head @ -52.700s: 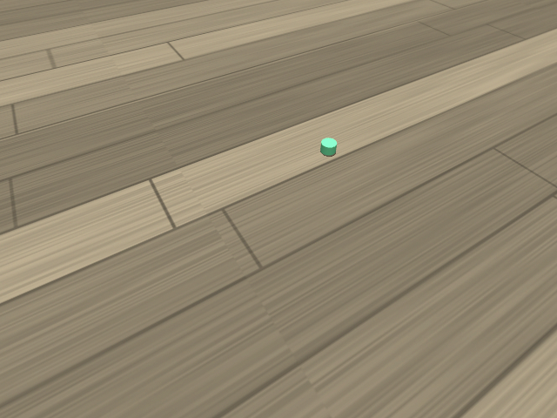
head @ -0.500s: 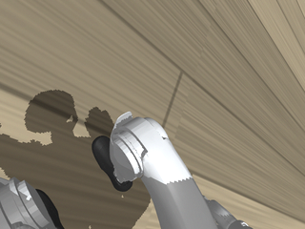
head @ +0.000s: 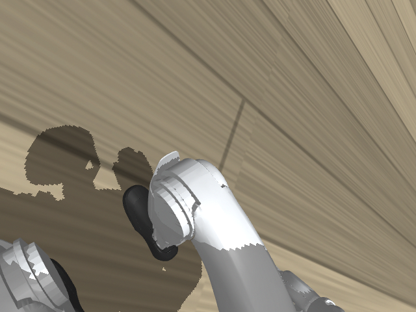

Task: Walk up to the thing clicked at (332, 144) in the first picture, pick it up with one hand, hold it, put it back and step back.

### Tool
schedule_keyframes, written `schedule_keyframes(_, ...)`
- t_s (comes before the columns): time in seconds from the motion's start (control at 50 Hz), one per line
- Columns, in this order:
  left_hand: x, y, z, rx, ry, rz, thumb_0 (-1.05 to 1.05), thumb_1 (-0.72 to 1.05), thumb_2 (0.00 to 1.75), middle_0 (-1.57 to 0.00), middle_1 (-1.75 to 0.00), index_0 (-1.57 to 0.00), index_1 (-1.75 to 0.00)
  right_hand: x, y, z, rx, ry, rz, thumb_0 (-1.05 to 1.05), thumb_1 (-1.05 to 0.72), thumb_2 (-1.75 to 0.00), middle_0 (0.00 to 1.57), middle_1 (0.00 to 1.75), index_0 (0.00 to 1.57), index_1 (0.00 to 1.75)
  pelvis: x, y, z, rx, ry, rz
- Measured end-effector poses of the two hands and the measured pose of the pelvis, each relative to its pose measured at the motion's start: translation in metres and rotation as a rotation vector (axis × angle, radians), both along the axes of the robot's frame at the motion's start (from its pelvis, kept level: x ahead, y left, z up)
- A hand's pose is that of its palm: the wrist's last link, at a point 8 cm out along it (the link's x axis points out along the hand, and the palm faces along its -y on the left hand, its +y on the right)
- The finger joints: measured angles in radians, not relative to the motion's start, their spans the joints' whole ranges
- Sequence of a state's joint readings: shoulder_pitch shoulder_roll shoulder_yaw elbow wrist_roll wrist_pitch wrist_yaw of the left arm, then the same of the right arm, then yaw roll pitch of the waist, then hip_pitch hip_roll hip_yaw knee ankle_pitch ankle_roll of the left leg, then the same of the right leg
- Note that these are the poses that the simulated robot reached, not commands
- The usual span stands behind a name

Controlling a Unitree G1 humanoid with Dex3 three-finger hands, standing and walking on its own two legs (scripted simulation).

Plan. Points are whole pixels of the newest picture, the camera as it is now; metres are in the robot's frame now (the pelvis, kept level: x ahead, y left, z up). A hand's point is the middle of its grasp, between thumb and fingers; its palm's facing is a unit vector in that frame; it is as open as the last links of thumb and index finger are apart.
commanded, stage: close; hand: left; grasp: from above
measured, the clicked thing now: out of the picture +0.52 +0.34 -0.30
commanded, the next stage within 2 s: settle in 1.26 s
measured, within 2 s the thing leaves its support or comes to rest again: leaves its support in 1.72 s
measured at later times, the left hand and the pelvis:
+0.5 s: hand out of the picture +0.50 +0.33 -0.27, palm faces -0.45 -0.16 -0.88, open 12.1 cm; pelvis +0.00 +0.00 +0.00, yaw +0 degrees
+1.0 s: hand out of the picture +0.50 +0.33 -0.27, palm faces -0.44 -0.16 -0.88, open 10.9 cm; pelvis +0.00 +0.00 +0.00, yaw -1 degrees
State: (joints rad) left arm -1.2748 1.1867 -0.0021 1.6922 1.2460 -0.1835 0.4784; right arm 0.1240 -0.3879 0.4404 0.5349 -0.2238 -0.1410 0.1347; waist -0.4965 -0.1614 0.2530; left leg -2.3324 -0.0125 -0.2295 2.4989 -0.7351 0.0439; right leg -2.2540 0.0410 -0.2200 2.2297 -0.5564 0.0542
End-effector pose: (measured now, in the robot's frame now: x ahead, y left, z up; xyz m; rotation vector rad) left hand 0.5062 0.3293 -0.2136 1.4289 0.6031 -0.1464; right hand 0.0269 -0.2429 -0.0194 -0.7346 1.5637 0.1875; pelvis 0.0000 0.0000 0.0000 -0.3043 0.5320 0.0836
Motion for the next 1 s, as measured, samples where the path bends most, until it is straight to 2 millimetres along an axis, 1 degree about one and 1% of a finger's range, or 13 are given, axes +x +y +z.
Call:
schedule_keyframes(0.24, 0.0001, 0.0029, 0.002, 0.007, -0.009, 0.011, 0.0, -0.26, 0.8, -0.21, -1.0, -0.25, -0.97, -0.0011, 0.0032, -0.0049, 0.018, 0.0, -0.006, 0.0, -0.91, -0.9, 0.21, 0.3, 0.2, 0.3, -0.0003, -0.0006, 0.0001, 0.006, 0.005, -0.001)
schedule_keyframes(0.32, -0.0009, 0.0034, -0.0005, 0.013, 0.006, 0.018, 0.0, -0.24, 0.77, -0.22, -0.99, -0.26, -0.95, -0.0009, 0.0023, -0.0055, 0.017, 0.004, -0.007, 0.0, -0.91, -0.9, 0.21, 0.3, 0.2, 0.3, 0.0001, -0.0005, 0.0002, 0.005, 0.007, -0.002)
schedule_keyframes(0.6, 0.003, 0.002, -0.0036, 0.0, -0.003, 0.014, 0.0, -0.14, 0.7, -0.29, -0.92, -0.34, -0.89, 0.0015, -0.0007, -0.0001, -0.008, 0.016, -0.002, 0.0, -0.91, -0.9, 0.21, 0.3, 0.2, 0.3, 0.0018, -0.0005, 0.002, -0.001, 0.009, -0.002)
schedule_keyframes(0.84, 0.0034, 0.0029, -0.0016, -0.001, -0.007, 0.013, 0.0, -0.03, 0.63, -0.36, -0.88, -0.42, -0.84, 0.002, 0.0038, 0.0042, -0.01, 0.01, -0.001, 0.0, -0.91, -0.9, 0.21, 0.3, 0.2, 0.3, 0.0019, 0.0018, 0.0038, -0.009, 0.01, -0.002)
schedule_keyframes(1.0, 0.0034, 0.0031, -0.0007, -0.001, -0.008, 0.007, 0.0, -0.02, 0.57, -0.39, -0.84, -0.45, -0.81, 0.0003, 0.0056, 0.0022, -0.001, 0.009, 0.002, 0.0, -0.91, -0.9, 0.21, 0.3, 0.2, 0.3, -0.0003, 0.0028, 0.0025, -0.01, 0.005, -0.003)
